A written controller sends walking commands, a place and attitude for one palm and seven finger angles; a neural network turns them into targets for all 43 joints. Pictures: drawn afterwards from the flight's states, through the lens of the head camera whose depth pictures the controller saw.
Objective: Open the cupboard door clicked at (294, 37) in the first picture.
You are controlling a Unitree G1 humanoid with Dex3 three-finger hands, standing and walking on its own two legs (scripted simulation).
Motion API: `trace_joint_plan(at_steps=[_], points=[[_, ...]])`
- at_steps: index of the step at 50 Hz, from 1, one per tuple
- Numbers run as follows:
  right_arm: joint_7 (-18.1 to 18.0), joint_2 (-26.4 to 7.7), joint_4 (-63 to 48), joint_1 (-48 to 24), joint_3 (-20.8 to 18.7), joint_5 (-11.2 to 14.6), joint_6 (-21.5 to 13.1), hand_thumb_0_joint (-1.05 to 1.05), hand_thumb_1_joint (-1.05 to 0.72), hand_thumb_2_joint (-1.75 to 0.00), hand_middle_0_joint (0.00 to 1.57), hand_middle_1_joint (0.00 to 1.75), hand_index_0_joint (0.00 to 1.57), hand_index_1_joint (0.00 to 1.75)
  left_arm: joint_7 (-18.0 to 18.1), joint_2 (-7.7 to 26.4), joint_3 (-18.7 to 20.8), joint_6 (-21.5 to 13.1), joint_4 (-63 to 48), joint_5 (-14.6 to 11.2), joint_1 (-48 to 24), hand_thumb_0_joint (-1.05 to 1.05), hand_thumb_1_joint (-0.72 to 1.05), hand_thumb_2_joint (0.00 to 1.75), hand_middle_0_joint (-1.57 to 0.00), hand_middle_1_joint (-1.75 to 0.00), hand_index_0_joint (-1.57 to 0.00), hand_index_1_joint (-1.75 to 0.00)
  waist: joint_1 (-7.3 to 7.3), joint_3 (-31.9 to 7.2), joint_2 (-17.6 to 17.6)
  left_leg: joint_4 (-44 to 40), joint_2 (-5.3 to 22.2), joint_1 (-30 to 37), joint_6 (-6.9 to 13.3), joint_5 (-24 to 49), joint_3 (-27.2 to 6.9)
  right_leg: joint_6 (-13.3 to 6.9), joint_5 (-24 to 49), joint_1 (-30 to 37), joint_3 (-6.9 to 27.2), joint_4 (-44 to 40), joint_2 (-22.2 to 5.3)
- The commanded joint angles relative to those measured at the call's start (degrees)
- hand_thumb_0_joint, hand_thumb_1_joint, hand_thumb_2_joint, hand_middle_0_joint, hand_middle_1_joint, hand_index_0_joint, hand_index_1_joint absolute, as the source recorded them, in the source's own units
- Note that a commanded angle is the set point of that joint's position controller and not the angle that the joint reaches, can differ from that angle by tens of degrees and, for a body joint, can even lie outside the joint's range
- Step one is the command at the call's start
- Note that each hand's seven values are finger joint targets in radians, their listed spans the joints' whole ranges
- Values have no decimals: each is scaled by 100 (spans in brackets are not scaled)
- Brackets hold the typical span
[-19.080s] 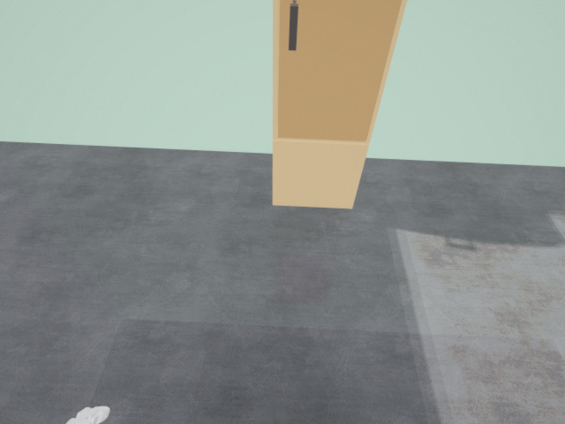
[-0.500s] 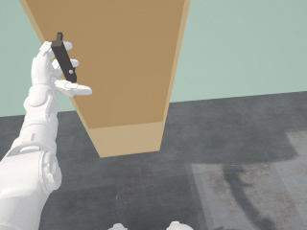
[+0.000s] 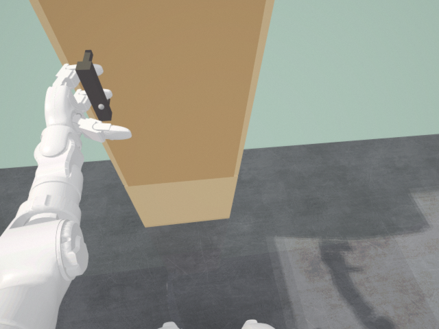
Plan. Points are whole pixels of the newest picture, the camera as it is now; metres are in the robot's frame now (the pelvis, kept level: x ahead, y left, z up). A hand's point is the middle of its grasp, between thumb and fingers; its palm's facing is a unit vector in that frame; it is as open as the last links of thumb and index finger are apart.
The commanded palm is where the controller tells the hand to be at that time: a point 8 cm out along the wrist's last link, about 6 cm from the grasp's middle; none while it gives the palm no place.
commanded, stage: close the thumb around the handle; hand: left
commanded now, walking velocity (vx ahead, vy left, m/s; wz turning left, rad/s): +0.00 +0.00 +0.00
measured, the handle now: (97, 86) +0.54 +0.21 +0.12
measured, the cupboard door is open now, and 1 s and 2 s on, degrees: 0 3 44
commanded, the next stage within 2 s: pull the door open along its arc in 0.66 s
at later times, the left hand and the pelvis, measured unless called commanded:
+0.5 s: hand (97, 106) +0.49 +0.20 +0.12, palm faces +0.10 -1.00 +0.02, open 6.8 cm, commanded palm +0.46 +0.24 +0.12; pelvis +0.00 +0.00 +0.00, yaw +0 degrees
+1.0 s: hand (104, 113) +0.47 +0.18 +0.12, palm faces +0.09 -1.00 +0.03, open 6.5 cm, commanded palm +0.41 +0.22 +0.12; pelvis +0.00 +0.01 +0.00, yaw -1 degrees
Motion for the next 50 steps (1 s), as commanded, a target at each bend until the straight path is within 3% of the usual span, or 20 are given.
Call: trace_joint_plan(at_steps=[1, 5, 7, 12, 14, 17, 19, 23, 26, 27, 33, 36, 37, 38, 39, 41, 43, 46, 47, 50], points=[[-65, -921, -391, 648, -332, -39, -162, 0, -90, -90, 20, 30, 20, 30, -18, 1406, 87, -393, -1318, -29, -2870, 0, -33, 37, -31, -122, -31, -122, -114, -2153, 284, -390, -157, 1570, 98, 1828, -353, 46, 1946, 678, 251, -462, 90], [-72, -921, -401, 599, -328, -27, -180, 0, -90, -90, 20, 30, 20, 30, -38, 1516, 170, -432, -1262, -34, -2795, 0, -11, 47, -33, -124, -33, -124, -54, -2206, 370, -388, -166, 1550, 82, 1775, -340, 50, 1926, 713, 273, -462, 84], [-69, -907, -396, 582, -323, -23, -186, 0, -90, -90, 20, 30, 20, 30, -64, 1376, 50, -451, -1263, -33, -2859, 0, 0, 52, -34, -125, -34, -125, -110, -2208, 520, -365, -147, 1686, 70, 1861, -370, 40, 1912, 548, 241, -433, 91], [-72, -928, -418, 592, -328, -19, -178, 0, -90, -90, 20, 30, 20, 30, -106, 1428, 136, -395, -1199, -94, -2692, 0, 28, 64, -36, -128, -36, -128, -42, -2264, 378, -371, -146, 1631, 69, 1942, -360, 43, 2004, 674, 237, -429, 96], [-74, -922, -396, 598, -323, -19, -173, 0, -90, -90, 20, 30, 20, 30, -110, 1328, 28, -357, -1172, -82, -2773, 0, 40, 68, -36, -130, -36, -130, -102, -2132, 341, -382, -132, 1610, 68, 1895, -375, 51, 1941, 572, 215, -445, 96], [-68, -933, -414, 612, -337, -38, -168, 0, -90, -90, 20, 30, 20, 30, -74, 1547, 251, -410, -1342, -91, -2688, 0, 56, 76, -38, -131, -38, -131, -13, -2378, 408, -361, -138, 1687, 68, 2049, -369, 42, 2064, 705, 233, -404, 103], [-54, -902, -431, 596, -344, -38, -175, 0, -90, -90, 20, 30, 20, 30, -86, 1389, 128, -459, -1503, -80, -2665, 0, 68, 80, -38, -133, -38, -133, -8, -2424, 552, -358, -126, 1826, 43, 2203, -379, 30, 2106, 656, 201, -381, 110], [-50, -917, -428, 598, -346, -24, -153, 0, -90, -90, 20, 30, 20, 30, -100, 1307, 93, -379, -1335, -110, -2536, 0, 90, 90, -40, -135, -40, -135, -34, -2199, 301, -397, -124, 1661, 64, 1975, -363, 45, 1974, 635, 196, -440, 120], [-64, -950, -428, 637, -340, -35, -145, 0, -90, -90, 20, 30, 20, 30, -77, 1523, 264, -361, -1299, -91, -2531, 0, 90, 90, -40, -135, -40, -135, 15, -2162, 313, -420, -134, 1599, 65, 1956, -388, 18, 1924, 688, 195, -431, 116], [-65, -923, -430, 596, -339, -23, -144, 0, -90, -90, 20, 30, 20, 30, -70, 1473, 183, -368, -1400, -72, -2597, 0, 90, 90, -40, -135, -40, -135, -13, -2231, 503, -411, -122, 1716, 55, 2053, -377, 27, 1980, 619, 201, -417, 106], [-56, -921, -411, 616, -335, -47, -164, 0, -90, -90, 20, 30, 20, 30, 65, 1356, 136, -374, -1251, -24, -2653, 0, 90, 90, -40, -135, -40, -135, -40, -2090, 251, -435, -120, 1603, 45, 1855, -410, 41, 1765, 525, 179, -427, 110], [-70, -951, -400, 654, -325, -60, -165, 0, -90, -90, 20, 30, 20, 30, 80, 1634, 329, -381, -1188, 10, -2692, 0, 90, 90, -40, -135, -40, -135, -38, -2105, 149, -429, -134, 1460, 72, 1731, -383, 46, 1749, 642, 212, -432, 102], [-72, -932, -430, 612, -327, -48, -166, 0, -90, -90, 20, 30, 20, 30, 64, 1633, 291, -407, -1269, 37, -2712, 0, 90, 90, -40, -135, -40, -135, 2, -2178, 353, -430, -140, 1507, 56, 1804, -372, 40, 1809, 657, 225, -410, 90], [-62, -905, -447, 592, -327, -45, -171, 0, -90, -90, 20, 30, 20, 30, 48, 1461, 170, -429, -1348, 33, -2719, 0, 90, 90, -40, -135, -40, -135, 4, -2232, 490, -426, -143, 1626, 38, 1862, -382, 28, 1810, 612, 209, -403, 92], [-48, -874, -438, 575, -331, -45, -188, 0, -90, -90, 20, 30, 20, 30, 49, 1042, -115, -415, -1355, -15, -2838, 0, 90, 90, -40, -135, -40, -135, -107, -2209, 485, -408, -122, 1759, 30, 1857, -399, 36, 1744, 424, 175, -423, 107], [-31, -897, -431, 605, -355, -54, -208, 0, -90, -90, 20, 30, 20, 30, 76, 990, -51, -427, -1270, -76, -2526, 0, 90, 90, -40, -135, -40, -135, -50, -2189, 297, -399, -109, 1769, 34, 1869, -423, 16, 1704, 440, 153, -426, 135], [-7, -895, -499, 535, -355, -46, -212, 0, -90, -90, 20, 30, 20, 30, 81, 970, -59, -441, -1491, -94, -2266, 0, 90, 90, -40, -135, -40, -135, 82, -2332, 399, -435, -125, 1768, 19, 1897, -395, 12, 1768, 585, 163, -403, 121], [16, -883, -607, 469, -370, -21, -198, 0, -90, -90, 20, 30, 20, 30, 63, 839, -85, -385, -1764, -153, -1695, 0, 90, 90, -40, -135, -40, -135, 187, -2281, 231, -472, -126, 1755, 35, 2009, -370, -6, 1889, 755, 135, -411, 133], [30, -865, -654, 393, -372, -9, -200, 0, -90, -90, 20, 30, 20, 30, 68, 799, -117, -353, -1987, -163, -1510, 0, 90, 90, -40, -135, -40, -135, 257, -2392, 373, -485, -136, 1816, 36, 2106, -325, -4, 2019, 865, 157, -409, 126], [66, -798, -797, 225, -398, 47, -216, 0, -90, -90, 20, 30, 20, 30, 90, 400, -315, -205, -2646, -304, -838, 0, 90, 90, -40, -135, -40, -135, 364, -2334, 251, -553, -127, 1891, 33, 2288, -276, -11, 2224, 1099, 119, -460, 134]])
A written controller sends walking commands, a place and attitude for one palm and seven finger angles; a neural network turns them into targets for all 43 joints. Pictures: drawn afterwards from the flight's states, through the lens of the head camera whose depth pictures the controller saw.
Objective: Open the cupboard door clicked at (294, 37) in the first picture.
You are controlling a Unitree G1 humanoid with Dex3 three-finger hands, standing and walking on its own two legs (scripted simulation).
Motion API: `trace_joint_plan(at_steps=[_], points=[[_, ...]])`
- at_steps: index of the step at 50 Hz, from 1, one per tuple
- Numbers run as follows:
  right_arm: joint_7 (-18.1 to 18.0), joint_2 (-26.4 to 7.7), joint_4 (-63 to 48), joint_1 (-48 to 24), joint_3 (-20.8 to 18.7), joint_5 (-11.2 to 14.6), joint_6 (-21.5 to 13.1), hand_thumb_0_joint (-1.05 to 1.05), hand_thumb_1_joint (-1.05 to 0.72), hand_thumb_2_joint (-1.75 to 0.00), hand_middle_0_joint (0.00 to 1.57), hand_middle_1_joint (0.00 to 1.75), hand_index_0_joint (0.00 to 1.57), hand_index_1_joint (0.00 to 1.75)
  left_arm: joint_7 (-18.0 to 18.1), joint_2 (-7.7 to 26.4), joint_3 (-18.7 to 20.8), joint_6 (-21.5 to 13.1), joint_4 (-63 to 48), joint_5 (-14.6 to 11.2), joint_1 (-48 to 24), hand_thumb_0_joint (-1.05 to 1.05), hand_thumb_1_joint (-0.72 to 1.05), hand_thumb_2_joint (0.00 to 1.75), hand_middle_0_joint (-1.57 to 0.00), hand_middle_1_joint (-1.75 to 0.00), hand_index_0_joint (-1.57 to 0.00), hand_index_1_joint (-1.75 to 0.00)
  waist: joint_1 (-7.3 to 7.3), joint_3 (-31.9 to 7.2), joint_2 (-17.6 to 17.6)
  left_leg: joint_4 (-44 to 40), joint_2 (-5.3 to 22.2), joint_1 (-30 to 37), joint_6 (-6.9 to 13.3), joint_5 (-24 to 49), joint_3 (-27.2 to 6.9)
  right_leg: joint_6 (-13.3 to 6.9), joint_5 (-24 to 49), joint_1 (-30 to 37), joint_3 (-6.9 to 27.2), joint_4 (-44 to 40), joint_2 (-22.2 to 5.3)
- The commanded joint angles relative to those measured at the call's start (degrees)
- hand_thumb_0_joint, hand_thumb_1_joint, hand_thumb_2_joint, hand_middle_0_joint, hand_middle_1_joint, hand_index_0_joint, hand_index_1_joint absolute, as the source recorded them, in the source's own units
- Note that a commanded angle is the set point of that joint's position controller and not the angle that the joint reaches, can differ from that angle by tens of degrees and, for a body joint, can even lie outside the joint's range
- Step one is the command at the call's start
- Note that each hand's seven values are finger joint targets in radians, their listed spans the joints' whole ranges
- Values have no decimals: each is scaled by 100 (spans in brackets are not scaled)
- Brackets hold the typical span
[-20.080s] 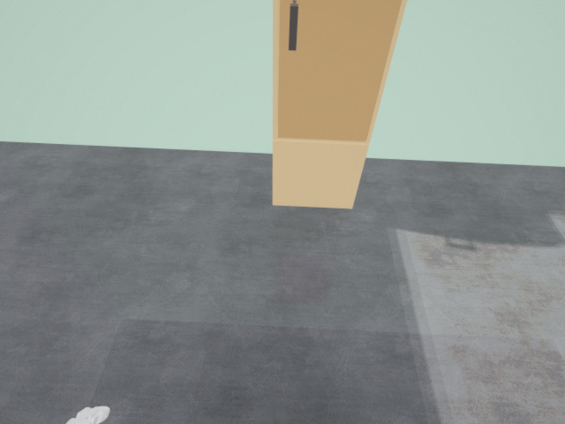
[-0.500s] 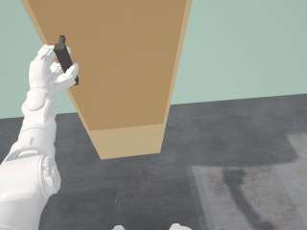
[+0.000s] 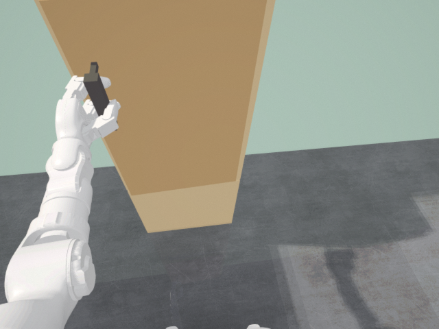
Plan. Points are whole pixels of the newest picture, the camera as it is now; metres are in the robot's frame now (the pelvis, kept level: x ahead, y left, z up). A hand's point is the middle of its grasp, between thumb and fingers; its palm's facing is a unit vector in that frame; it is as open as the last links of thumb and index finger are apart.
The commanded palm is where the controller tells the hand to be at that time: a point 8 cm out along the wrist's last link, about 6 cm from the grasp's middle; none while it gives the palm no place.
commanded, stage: pull the door open along its arc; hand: left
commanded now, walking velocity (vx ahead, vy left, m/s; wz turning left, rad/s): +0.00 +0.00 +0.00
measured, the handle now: (102, 97) +0.53 +0.21 +0.12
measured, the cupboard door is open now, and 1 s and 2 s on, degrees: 3 44 46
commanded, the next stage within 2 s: open thumb and fingers to let go in 0.74 s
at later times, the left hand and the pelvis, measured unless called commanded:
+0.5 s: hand (163, 176) +0.34 +0.08 +0.12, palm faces +0.47 -0.88 +0.01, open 6.5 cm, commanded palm +0.27 +0.09 +0.12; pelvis +0.00 -0.02 +0.01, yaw +4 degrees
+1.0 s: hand (189, 192) +0.31 +0.04 +0.12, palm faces +0.47 -0.88 -0.03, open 6.6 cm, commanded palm +0.25 +0.07 +0.12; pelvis +0.00 -0.06 +0.01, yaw +6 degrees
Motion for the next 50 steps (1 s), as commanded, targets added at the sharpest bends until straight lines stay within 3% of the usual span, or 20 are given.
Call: trace_joint_plan(at_steps=[1, 4, 8, 9, 10, 11, 12, 13, 19, 21, 23, 25, 26, 30, 33, 36, 41, 42, 47, 50], points=[[0, -840, -757, 129, -362, 37, -237, 0, -90, -90, 20, 30, 20, 30, -66, 640, -220, -194, -2011, -164, -1077, 0, 90, 90, -40, -135, -40, -135, 320, -2216, 106, -546, -108, 1801, -12, 2403, -396, -67, 2224, 1085, -24, -444, 142], [23, -771, -839, -107, -365, 81, -286, 0, -90, -90, 20, 30, 20, 30, 45, 293, -459, -7, -2729, -223, -497, 0, 90, 90, -40, -135, -40, -135, 363, -1912, 89, -664, -98, 1832, -8, 2324, -343, -42, 2235, 1143, -45, -539, 122], [78, -641, -998, -442, -365, 106, -439, 0, -90, -90, 20, 30, 20, 30, 240, -294, -876, 160, -4131, -251, 616, 0, 90, 90, -40, -135, -40, -135, 521, -1920, 250, -725, -72, 2193, -41, 2839, -340, -40, 2458, 1334, -82, -541, 83], [90, -452, -1047, -755, -337, 69, -519, 0, -90, -90, 20, 30, 20, 30, 1085, -552, -119, 269, -4578, -666, 580, 0, 90, 90, -40, -135, -40, -135, 985, -1756, 50, -796, -140, 1849, -92, 2650, -312, -45, 2286, 1532, -174, -609, 108], [130, -452, -1030, -870, -303, 20, -575, 0, -90, -90, 20, 30, 20, 30, 1498, -1084, -763, 397, -4747, -461, 890, 0, 90, 90, -40, -135, -40, -135, 773, -1478, -8, -857, -123, 1854, -116, 2448, -302, -34, 2167, 1480, -203, -608, 98], [148, -463, -995, -905, -301, -23, -598, 0, -90, -90, 20, 30, 20, 30, 1876, -1168, -811, 495, -4767, -322, 1083, 0, 90, 90, -40, -135, -40, -135, 739, -1253, -371, -882, -111, 1716, -103, 2214, -343, -23, 1994, 1445, -246, -635, 91], [173, -458, -974, -1003, -302, -70, -597, 0, -90, -90, 20, 30, 20, 30, 2212, -1351, -980, 573, -4970, -158, 1137, 0, 90, 90, -40, -135, -40, -135, 685, -1195, -307, -915, -111, 1720, -110, 2094, -325, -17, 1908, 1410, -223, -639, 57], [200, -422, -997, -1125, -298, -122, -588, 0, -90, -90, 20, 30, 20, 30, 2512, -1654, -1256, 664, -5292, 4, 1174, 0, 90, 90, -40, -135, -40, -135, 694, -1287, -136, -915, -117, 1799, -126, 2068, -323, -24, 1837, 1410, -223, -598, 32], [259, -226, -1001, -1676, -272, -374, -373, 0, -90, -90, 20, 30, 20, 30, 4079, -2879, -2543, 1476, -6132, 1035, 1497, 0, 90, 90, -40, -135, -40, -135, 625, -1314, -212, -923, -113, 2008, -172, 1954, -422, -91, 1552, 1465, -244, -627, -98], [260, -192, -1000, -1733, -309, -432, -244, 0, -90, -90, 20, 30, 20, 30, 4362, -3133, -2945, 1728, -6232, 1431, 1711, 0, 90, 90, -40, -135, -40, -135, 555, -1296, -562, -880, -96, 2025, -156, 1965, -459, -111, 1591, 1531, -236, -692, -112], [263, -98, -1046, -1866, -305, -430, -129, 0, -90, -90, 20, 30, 20, 30, 4432, -3534, -3392, 1856, -6463, 1598, 1945, 0, 90, 90, -40, -135, -40, -135, 518, -1270, -532, -861, -100, 2146, -147, 2013, -434, -134, 1714, 1588, -215, -732, -149], [282, -14, -1095, -2037, -270, -389, -69, 0, -90, -90, 20, 30, 20, 30, 4376, -3923, -3764, 1941, -6705, 1443, 2342, 0, 90, 90, -40, -135, -40, -135, 549, -1217, -439, -858, -121, 2247, -149, 1995, -440, -147, 1801, 1698, -229, -788, -152], [273, 2, -1093, -2104, -239, -366, -47, 0, -90, -90, 20, 30, 20, 30, 4322, -3989, -3862, 1985, -6661, 1361, 2543, 0, 90, 90, -40, -135, -40, -135, 535, -1026, -597, -872, -123, 2216, -140, 1869, -456, -133, 1771, 1715, -213, -890, -160], [293, 99, -1112, -2403, -153, -332, 23, 0, -90, -90, 20, 30, 20, 30, 4253, -4108, -4038, 2099, -7059, 1242, 3104, 0, 90, 90, -40, -135, -40, -135, 664, -890, -260, -887, -179, 2277, -148, 1704, -456, -150, 1712, 1828, -165, -995, -222], [350, 166, -1172, -2555, -101, -315, 46, 0, -90, -90, 20, 30, 20, 30, 4185, -4182, -4139, 2277, -7439, 1136, 3755, 0, 90, 90, -40, -135, -40, -135, 743, -866, -331, -838, -220, 2300, -152, 1675, -434, -101, 1908, 2017, -95, -1140, -322], [349, 185, -1200, -2677, -54, -319, 117, 0, -90, -90, 20, 30, 20, 30, 4121, -3926, -3904, 2403, -7664, 1053, 4395, 0, 90, 90, -40, -135, -40, -135, 852, -693, -535, -843, -258, 2242, -167, 1606, -424, -44, 2071, 2207, 31, -1359, -425], [162, 146, -1079, -2795, -39, -392, 58, 0, -90, -90, 20, 30, 20, 30, 4353, -3443, -3341, 2306, -7326, 1081, 3279, 0, 90, 90, -40, -135, -40, -135, 783, -347, -835, -782, -381, 2059, -134, 1185, -441, 79, 1434, 1961, 365, -1730, -571], [102, 123, -997, -2822, -28, -388, 41, 0, -90, -90, 20, 30, 20, 30, 4419, -3212, -3148, 2234, -7129, 1095, 2620, 0, 90, 90, -40, -135, -40, -135, 701, -270, -850, -767, -414, 1966, -116, 1044, -458, 118, 1192, 1832, 512, -1819, -626], [28, 138, -1006, -2565, -107, -401, -47, 0, -90, -90, 20, 30, 20, 30, 4306, -3393, -3257, 1976, -6860, 1165, 2931, 0, 55, 75, -38, -131, -38, -131, 793, -715, -910, -897, -412, 2053, -101, 1214, -465, 144, 1586, 2158, 564, -1730, -667], [10, 114, -1025, -2389, -118, -388, -65, 0, -90, -90, 20, 30, 20, 30, 4204, -3455, -3419, 1840, -6912, 1208, 2881, 0, 34, 66, -36, -129, -36, -129, 720, -787, -798, -932, -401, 2097, -84, 1390, -455, 161, 2142, 2230, 474, -1552, -647]])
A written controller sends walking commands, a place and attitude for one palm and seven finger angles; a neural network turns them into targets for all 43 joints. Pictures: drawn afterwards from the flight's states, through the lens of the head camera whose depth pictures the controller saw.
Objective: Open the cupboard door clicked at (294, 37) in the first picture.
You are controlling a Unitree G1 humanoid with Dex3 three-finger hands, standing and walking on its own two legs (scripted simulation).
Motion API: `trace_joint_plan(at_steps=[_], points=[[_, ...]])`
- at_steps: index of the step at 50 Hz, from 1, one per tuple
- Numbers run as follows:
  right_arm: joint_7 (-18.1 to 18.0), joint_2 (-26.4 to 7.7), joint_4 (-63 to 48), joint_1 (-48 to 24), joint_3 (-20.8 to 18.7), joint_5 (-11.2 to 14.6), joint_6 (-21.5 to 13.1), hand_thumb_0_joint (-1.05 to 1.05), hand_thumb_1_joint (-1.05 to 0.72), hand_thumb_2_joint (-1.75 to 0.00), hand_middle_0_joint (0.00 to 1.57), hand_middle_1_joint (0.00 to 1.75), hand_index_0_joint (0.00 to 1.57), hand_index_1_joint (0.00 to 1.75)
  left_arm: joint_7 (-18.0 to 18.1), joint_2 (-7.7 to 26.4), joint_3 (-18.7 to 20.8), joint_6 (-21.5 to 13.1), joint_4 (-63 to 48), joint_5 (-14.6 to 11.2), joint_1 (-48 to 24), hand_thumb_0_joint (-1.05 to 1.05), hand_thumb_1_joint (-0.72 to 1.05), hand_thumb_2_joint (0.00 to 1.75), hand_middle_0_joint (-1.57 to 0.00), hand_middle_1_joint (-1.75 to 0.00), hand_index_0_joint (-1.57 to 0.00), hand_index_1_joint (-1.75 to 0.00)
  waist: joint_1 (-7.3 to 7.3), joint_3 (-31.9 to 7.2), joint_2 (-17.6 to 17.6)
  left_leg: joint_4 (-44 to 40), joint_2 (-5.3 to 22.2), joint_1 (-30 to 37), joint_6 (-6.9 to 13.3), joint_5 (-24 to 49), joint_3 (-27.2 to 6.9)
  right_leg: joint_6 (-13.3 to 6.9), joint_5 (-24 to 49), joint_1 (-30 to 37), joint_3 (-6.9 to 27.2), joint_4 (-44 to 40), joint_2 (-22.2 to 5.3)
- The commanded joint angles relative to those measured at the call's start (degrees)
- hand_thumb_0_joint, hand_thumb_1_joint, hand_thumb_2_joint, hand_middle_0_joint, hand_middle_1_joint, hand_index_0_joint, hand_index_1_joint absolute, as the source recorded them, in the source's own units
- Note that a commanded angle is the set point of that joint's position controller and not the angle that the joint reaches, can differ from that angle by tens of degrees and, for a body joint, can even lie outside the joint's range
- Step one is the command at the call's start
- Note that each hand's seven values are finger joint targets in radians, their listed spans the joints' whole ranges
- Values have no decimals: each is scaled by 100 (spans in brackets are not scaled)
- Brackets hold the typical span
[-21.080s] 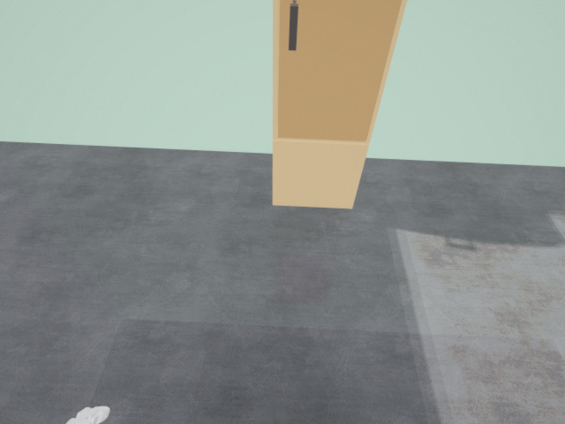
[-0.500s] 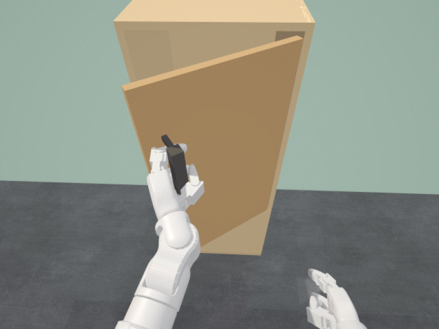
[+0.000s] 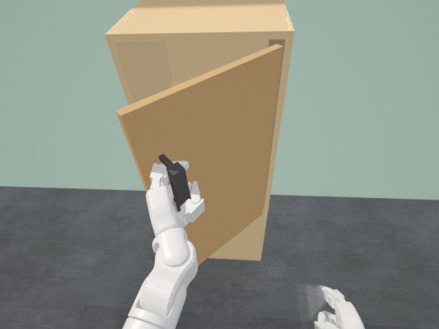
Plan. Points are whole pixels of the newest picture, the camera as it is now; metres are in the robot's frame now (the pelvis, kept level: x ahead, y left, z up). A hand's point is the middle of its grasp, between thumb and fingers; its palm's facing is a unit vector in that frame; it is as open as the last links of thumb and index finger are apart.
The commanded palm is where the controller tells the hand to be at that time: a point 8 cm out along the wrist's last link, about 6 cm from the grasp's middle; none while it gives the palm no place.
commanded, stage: open thumb and fingers to let go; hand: left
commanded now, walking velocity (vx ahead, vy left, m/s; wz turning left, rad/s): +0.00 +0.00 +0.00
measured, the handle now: (174, 185) +0.35 +0.11 +0.10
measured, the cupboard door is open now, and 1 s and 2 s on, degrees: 44 46 47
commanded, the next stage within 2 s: slide the hand sideways off the handle in 0.66 s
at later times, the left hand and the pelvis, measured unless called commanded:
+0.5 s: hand (190, 201) +0.31 +0.07 +0.10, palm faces +0.33 -0.94 -0.03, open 14.1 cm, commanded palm +0.26 +0.10 +0.10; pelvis +0.00 +0.03 +0.00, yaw -1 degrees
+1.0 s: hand (191, 217) +0.28 +0.07 +0.10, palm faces -0.12 -0.99 -0.02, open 16.2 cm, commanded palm +0.26 +0.10 +0.10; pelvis -0.03 +0.05 -0.01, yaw -1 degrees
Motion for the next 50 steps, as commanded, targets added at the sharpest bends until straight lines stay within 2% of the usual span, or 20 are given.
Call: trace_joint_plan(at_steps=[1, 4, 12, 14, 16, 17, 19, 23, 27, 32, 36, 38, 39, 40, 41, 42, 43, 45, 47, 50], points=[[-42, -284, -1063, -782, -133, 0, -370, 0, -90, -90, 20, 30, 20, 30, -115, -597, -125, -543, -1277, 227, -1188, 0, 27, 63, -35, -128, -35, -128, 22, -1150, -1124, -91, -293, 314, 269, 1049, 86, 556, 2251, 484, 988, -1040, -604], [-66, -289, -1096, -760, -140, 6, -368, 0, -90, -90, 20, 30, 20, 30, -139, -624, -173, -624, -1375, 221, -1298, 0, 6, 54, -34, -126, -34, -126, 11, -1167, -854, -86, -299, 374, 273, 1057, 132, 550, 2288, 436, 985, -1000, -594], [-52, -286, -1136, -752, -155, 8, -420, 0, -90, -90, 20, 30, 20, 30, -87, -713, -280, -712, -1391, 251, -1074, 0, -50, 30, -30, -120, -30, -120, 17, -1119, -794, -85, -245, 451, 270, 1122, 148, 459, 2080, 271, 756, -864, -465], [-39, -293, -1124, -772, -138, 9, -441, 0, -90, -90, 20, 30, 20, 30, -44, -852, -396, -697, -1344, 238, -1339, 0, -50, 30, -30, -120, -30, -120, -24, -1065, -822, -75, -245, 469, 276, 1074, 144, 439, 1856, 144, 703, -860, -426], [-27, -303, -1090, -775, -151, -1, -470, 0, -90, -90, 20, 30, 20, 30, -27, -894, -437, -671, -1221, 253, -1342, 0, -50, 30, -28, -110, -28, -110, -32, -979, -897, -56, -217, 493, 279, 1098, 127, 410, 1746, 52, 638, -856, -381], [-15, -304, -1113, -809, -152, 7, -467, 0, -90, -90, 20, 30, 20, 30, -22, -900, -393, -650, -1199, 218, -1272, 0, -50, 30, -27, -105, -27, -105, 28, -1044, -824, -90, -215, 469, 266, 1055, 141, 394, 1611, 49, 610, -817, -359], [-2, -298, -1077, -845, -133, 12, -464, 0, -90, -90, 20, 30, 20, 30, 18, -974, -456, -625, -1128, 219, -1618, 0, -50, 30, -26, -95, -26, -95, -17, -954, -771, -86, -214, 474, 268, 992, 139, 365, 1361, -85, 574, -819, -326], [26, -299, -1064, -855, -145, 13, -431, 0, -90, -90, 20, 30, 20, 30, 55, -946, -403, -550, -1103, 231, -1653, 0, -50, 30, -22, -75, -22, -75, 39, -1153, -628, -99, -173, 512, 253, 1148, 142, 305, 1467, -44, 491, -662, -258], [66, -298, -1051, -889, -125, 17, -382, 0, -90, -90, 20, 30, 20, 30, 76, -1092, -463, -442, -978, 215, -1687, 0, -50, 30, -19, -55, -19, -55, 38, -1103, -642, -120, -135, 470, 232, 1148, 103, 266, 1331, -123, 391, -577, -204], [57, -297, -993, -1006, -103, 18, -311, 0, -90, -90, 20, 30, 20, 30, 195, -994, -251, -317, -668, 177, -2068, 0, -50, 30, -15, -30, -15, -30, 88, -1021, -662, -158, -154, 344, 215, 879, 79, 243, 840, -223, 397, -643, -186], [62, -287, -917, -1057, -104, 17, -295, 0, -90, -90, 20, 30, 20, 30, 258, -1121, -320, -284, -434, 236, -2430, 0, -50, 30, -15, -30, -15, -30, 38, -903, -554, -156, -155, 284, 194, 654, 31, 211, 515, -407, 361, -619, -172], [65, -289, -883, -1036, -109, 11, -311, 0, -90, -90, 20, 30, 20, 30, 287, -1221, -424, -308, -362, 264, -2752, 0, -50, 30, -15, -30, -15, -30, -37, -1010, -629, -142, -155, 275, 202, 580, -6, 216, 459, -500, 350, -525, -165], [97, -489, -875, -331, -163, 48, -206, 0, -90, -90, 20, 30, 20, 30, -955, -764, -1733, -611, -572, 771, -2434, 0, -50, 30, -15, -30, -15, -30, -574, -706, -989, -218, -147, 525, 321, 858, -12, 266, 1059, -645, 560, -493, -177], [26, -460, -1076, -307, -175, 116, -208, 0, -90, -90, 20, 30, 20, 30, -1591, -408, -1341, -928, -782, 563, -2573, 0, -50, 30, -15, -30, -15, -30, -380, -1153, -814, -169, -166, 530, 358, 1014, 15, 234, 1401, -432, 544, -383, -168], [-26, -476, -1187, -276, -140, 137, -219, 0, -90, -90, 20, 30, 20, 30, -2085, -293, -1390, -1142, -946, 422, -2654, 0, -50, 30, -15, -30, -15, -30, -378, -1382, -408, -137, -174, 696, 374, 1097, 36, 224, 1586, -348, 571, -301, -189], [-77, -467, -1236, -252, -102, 178, -277, 0, -90, -90, 20, 30, 20, 30, -2512, -88, -1311, -1312, -1066, 256, -2933, 0, -50, 30, -15, -30, -15, -30, -399, -1521, -289, -118, -193, 791, 369, 1032, 3, 212, 1529, -364, 543, -282, -188], [-132, -458, -1288, -282, -60, 235, -330, 0, -90, -90, 20, 30, 20, 30, -2854, -74, -1263, -1366, -847, 32, -2841, 0, -50, 30, -15, -30, -15, -30, -421, -1364, -313, -129, -190, 768, 372, 822, -13, 219, 1317, -442, 534, -351, -171], [-220, -432, -1408, -432, 18, 334, -461, 0, -90, -90, 20, 30, 20, 30, -3039, -122, -977, -1375, -698, -404, -2889, 0, -50, 30, -15, -30, -15, -30, -361, -1065, -382, -274, -197, 614, 338, 229, -68, 249, 612, -560, 490, -531, -127], [-248, -450, -1382, -510, 65, 385, -585, 0, -90, -90, 20, 30, 20, 30, -2873, -169, -684, -1270, -405, -703, -2813, 0, -50, 30, -15, -30, -15, -30, -310, -680, -658, -469, -178, 408, 290, -307, -162, 287, 75, -657, 431, -644, -98], [-186, -456, -1411, -520, 58, 356, -680, 0, -90, -90, 20, 30, 20, 30, -2536, -86, -387, -1195, -500, -712, -2419, 0, -50, 30, -15, -30, -15, -30, -83, -877, -684, -593, -174, 375, 268, -267, -114, 287, 54, -445, 408, -626, -91]])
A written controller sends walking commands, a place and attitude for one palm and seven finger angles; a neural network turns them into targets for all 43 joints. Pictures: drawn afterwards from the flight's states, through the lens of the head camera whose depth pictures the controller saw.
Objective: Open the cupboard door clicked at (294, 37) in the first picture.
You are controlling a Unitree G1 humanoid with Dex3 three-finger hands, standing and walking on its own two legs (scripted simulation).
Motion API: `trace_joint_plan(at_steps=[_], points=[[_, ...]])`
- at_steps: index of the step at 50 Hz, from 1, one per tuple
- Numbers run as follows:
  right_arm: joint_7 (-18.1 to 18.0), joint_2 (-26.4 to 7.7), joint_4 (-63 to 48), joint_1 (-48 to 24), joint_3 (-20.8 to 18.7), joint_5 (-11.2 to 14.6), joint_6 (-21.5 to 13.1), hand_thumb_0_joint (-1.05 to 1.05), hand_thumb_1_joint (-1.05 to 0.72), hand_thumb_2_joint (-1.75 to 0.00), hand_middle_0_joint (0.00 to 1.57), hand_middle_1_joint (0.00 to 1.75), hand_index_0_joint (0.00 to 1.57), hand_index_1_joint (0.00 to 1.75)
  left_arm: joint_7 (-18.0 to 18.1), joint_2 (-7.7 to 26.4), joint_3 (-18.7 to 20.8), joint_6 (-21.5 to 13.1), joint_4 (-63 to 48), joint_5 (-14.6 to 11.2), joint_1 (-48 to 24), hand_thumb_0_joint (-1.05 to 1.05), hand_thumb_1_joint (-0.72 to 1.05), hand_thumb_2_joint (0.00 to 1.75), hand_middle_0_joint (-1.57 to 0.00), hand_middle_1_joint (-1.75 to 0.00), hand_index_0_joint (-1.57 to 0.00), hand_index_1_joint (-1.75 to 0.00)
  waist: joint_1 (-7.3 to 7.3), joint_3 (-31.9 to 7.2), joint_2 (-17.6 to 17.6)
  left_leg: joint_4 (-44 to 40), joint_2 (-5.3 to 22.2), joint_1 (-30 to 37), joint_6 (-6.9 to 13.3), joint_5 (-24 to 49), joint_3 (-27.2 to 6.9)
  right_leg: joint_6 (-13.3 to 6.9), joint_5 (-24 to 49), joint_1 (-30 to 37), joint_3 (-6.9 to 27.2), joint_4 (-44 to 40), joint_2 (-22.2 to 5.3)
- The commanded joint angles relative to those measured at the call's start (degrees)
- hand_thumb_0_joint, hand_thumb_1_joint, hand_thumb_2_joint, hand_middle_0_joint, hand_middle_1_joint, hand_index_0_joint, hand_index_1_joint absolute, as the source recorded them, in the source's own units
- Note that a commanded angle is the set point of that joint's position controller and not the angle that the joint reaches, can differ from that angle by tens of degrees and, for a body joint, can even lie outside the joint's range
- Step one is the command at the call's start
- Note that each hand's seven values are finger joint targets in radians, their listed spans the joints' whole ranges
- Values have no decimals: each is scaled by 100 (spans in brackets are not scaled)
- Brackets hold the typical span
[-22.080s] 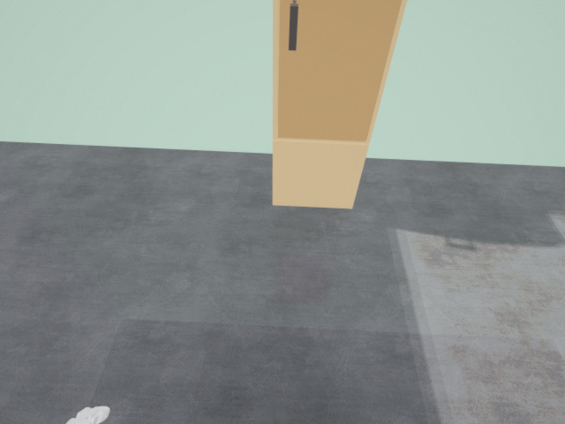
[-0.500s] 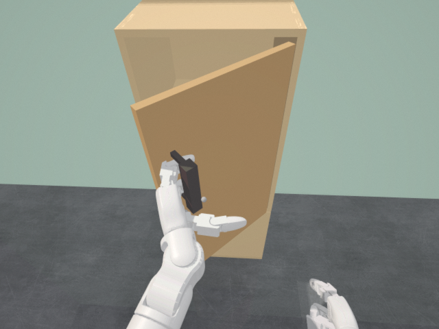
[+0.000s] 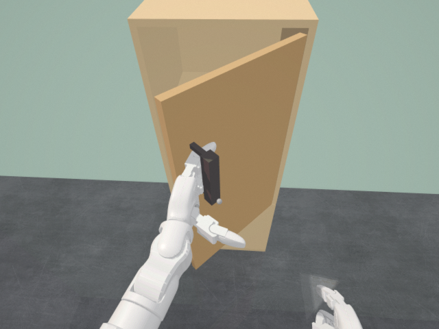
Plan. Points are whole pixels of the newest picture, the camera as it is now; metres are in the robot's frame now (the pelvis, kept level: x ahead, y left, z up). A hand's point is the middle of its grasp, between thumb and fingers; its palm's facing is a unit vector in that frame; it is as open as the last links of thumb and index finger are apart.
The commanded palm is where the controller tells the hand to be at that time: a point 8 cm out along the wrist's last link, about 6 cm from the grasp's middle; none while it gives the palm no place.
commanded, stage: slide the hand sideways off the handle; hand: left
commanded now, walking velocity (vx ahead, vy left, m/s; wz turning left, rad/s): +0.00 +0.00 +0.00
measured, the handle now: (204, 173) +0.37 +0.06 +0.11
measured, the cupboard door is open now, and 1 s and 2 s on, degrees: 46 47 47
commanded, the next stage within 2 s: draw the hand back to the body in 0.96 s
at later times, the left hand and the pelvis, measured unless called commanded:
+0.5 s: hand (206, 217) +0.27 +0.05 +0.11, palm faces -0.05 -1.00 +0.01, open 16.1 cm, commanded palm +0.23 +0.11 +0.11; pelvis +0.03 -0.01 +0.01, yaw -3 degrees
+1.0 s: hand (172, 249) +0.22 +0.09 +0.10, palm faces -0.01 -1.00 -0.02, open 16.3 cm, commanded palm +0.19 +0.14 +0.11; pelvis +0.03 -0.02 -0.01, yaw -1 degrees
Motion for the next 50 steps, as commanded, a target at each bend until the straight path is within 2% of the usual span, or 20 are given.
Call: trace_joint_plan(at_steps=[1, 3, 6, 7, 11, 17, 22, 25, 26, 28, 31, 33, 35, 39, 42, 43, 45, 46, 48, 50], points=[[31, -469, -1054, -830, -166, -29, -467, 0, -90, -90, 20, 30, 20, 30, 106, -608, 62, -304, -1324, -27, -1667, 0, -50, 30, -15, -30, -15, -30, -45, -1107, -732, -999, 39, 643, 8, -234, -310, -30, -72, -26, 221, -935, 138], [87, -430, -1104, -835, -180, -49, -483, 0, -90, -90, 20, 30, 20, 30, 181, -633, 25, -354, -1570, 100, -1420, 0, -50, 30, -15, -30, -15, -30, -24, -1113, -595, -987, 68, 724, 16, -52, -214, -34, 67, 10, 242, -952, 140], [120, -477, -1144, -839, -173, -67, -451, 0, -90, -90, 20, 30, 20, 30, 208, -317, 238, -376, -1654, 190, -1043, 0, -50, 30, -15, -30, -15, -30, 48, -937, -710, -1007, 71, 608, 24, -24, -155, -40, 22, 108, 295, -1042, 130], [118, -451, -1185, -895, -163, -66, -442, 0, -90, -90, 20, 30, 20, 30, 207, -313, 235, -385, -1798, 195, -1067, 0, -50, 30, -15, -30, -15, -30, 28, -884, -553, -1007, 68, 642, 36, -69, -86, -24, -37, 63, 337, -1091, 119], [122, -445, -1256, -902, -161, -88, -367, 0, -90, -90, 20, 30, 20, 30, 229, -90, 431, -347, -2014, 270, -554, 0, -50, 30, -15, -30, -15, -30, 125, -848, -491, -1030, 60, 652, 33, 26, -15, -41, -7, 246, 388, -1187, 107], [141, -403, -1407, -892, -175, -91, -341, 0, -90, -90, 20, 30, 20, 30, 99, 23, 515, -336, -2817, 200, 487, 0, -50, 30, -15, -30, -15, -30, 117, -872, -638, -985, 82, 808, 54, 528, 73, 0, 685, 474, 423, -1211, 97], [144, -415, -1497, -831, -190, -112, -371, 0, -90, -90, 20, 30, 20, 30, -43, 158, 527, -342, -3433, 236, 1164, 0, -50, 30, -15, -30, -15, -30, 44, -781, -405, -859, 62, 886, 71, 767, 94, 14, 1140, 417, 434, -1116, 97], [147, -425, -1560, -720, -201, -118, -424, 0, -90, -90, 20, 30, 20, 30, -211, 258, 684, -382, -3702, 142, 1954, 0, -50, 30, -15, -30, -15, -30, 104, -943, -544, -769, 43, 832, 75, 983, 111, 41, 1609, 565, 430, -982, 100], [144, -435, -1553, -664, -201, -112, -432, 0, -90, -90, 20, 30, 20, 30, -269, 332, 742, -389, -3735, 127, 2074, 0, -50, 30, -15, -30, -15, -30, 73, -874, -667, -759, 57, 782, 75, 1039, 83, 42, 1696, 584, 413, -972, 99], [129, -448, -1588, -654, -211, -111, -476, 0, -90, -90, 20, 30, 20, 30, -388, 468, 883, -448, -3973, 65, 2265, 0, -50, 30, -15, -30, -15, -30, 71, -875, -556, -699, 44, 758, 78, 1048, 98, 70, 1827, 529, 447, -916, 91], [140, -461, -1645, -548, -216, -101, -560, 0, -90, -90, 20, 30, 20, 30, -561, 452, 826, -505, -4147, 33, 2824, 0, -50, 30, -15, -30, -15, -30, 58, -840, -338, -590, 42, 701, 78, 1199, 82, 68, 2063, 457, 415, -776, 97], [141, -480, -1696, -468, -223, -104, -631, 0, -90, -90, 20, 30, 20, 30, -678, 475, 843, -571, -4386, -27, 2990, 0, -50, 30, -15, -30, -15, -30, 35, -930, -426, -512, 35, 648, 81, 1237, 51, 101, 2235, 424, 398, -664, 93], [110, -511, -1715, -404, -240, -102, -688, 0, -90, -90, 20, 30, 20, 30, -791, 654, 1070, -611, -4420, -98, 3320, 0, -50, 30, -15, -30, -15, -30, 34, -921, -555, -424, 31, 527, 79, 1228, 50, 147, 2400, 404, 426, -622, 73], [67, -544, -1744, -314, -257, -75, -851, 0, -90, -90, 20, 30, 20, 30, -1030, 755, 1147, -748, -4586, -204, 3546, 0, -50, 30, -15, -30, -15, -30, -7, -838, -546, -298, 13, 344, 80, 1066, 15, 179, 2233, 230, 457, -560, 58], [40, -561, -1770, -249, -281, -48, -1024, 0, -90, -90, 20, 30, 20, 30, -1242, 732, 1043, -876, -4788, -273, 3699, 0, -50, 30, -15, -30, -15, -30, -38, -897, -333, -167, -2, 314, 89, 1039, -6, 185, 2150, 87, 474, -489, 39], [38, -572, -1776, -204, -269, -46, -1073, 0, -90, -90, 20, 30, 20, 30, -1299, 743, 1055, -891, -4753, -320, 3802, 0, -50, 30, -15, -30, -15, -30, -40, -845, -422, -164, -4, 235, 88, 958, -41, 187, 2026, 28, 450, -473, 46], [6, -592, -1782, -182, -283, -39, -1163, 0, -90, -90, 20, 30, 20, 30, -1383, 816, 1155, -923, -4788, -380, 3873, 0, -50, 30, -15, -30, -15, -30, -19, -872, -458, -114, -12, 142, 85, 861, -49, 201, 1894, -23, 477, -457, 36], [-12, -600, -1745, -189, -295, -22, -1189, 0, -90, -90, 20, 30, 20, 30, -1383, 1004, 1374, -917, -4632, -391, 4042, 0, -50, 30, -15, -30, -15, -30, 14, -769, -523, -77, -11, 30, 79, 789, -46, 197, 1753, -16, 540, -509, 26], [-29, -607, -1777, -211, -272, -16, -1269, 0, -90, -90, 20, 30, 20, 30, -1400, 842, 1164, -944, -4734, -402, 3677, 0, -50, 30, -15, -30, -15, -30, -69, -679, -557, -51, -24, -28, 88, 596, -62, 204, 1371, -201, 550, -535, 21], [-66, -617, -1727, -192, -274, -20, -1357, 0, -90, -90, 20, 30, 20, 30, -1351, 944, 1299, -965, -4699, -422, 3488, 0, -50, 30, -15, -30, -15, -30, -53, -685, -520, -13, -31, -75, 82, 440, -77, 185, 994, -286, 601, -591, 22]])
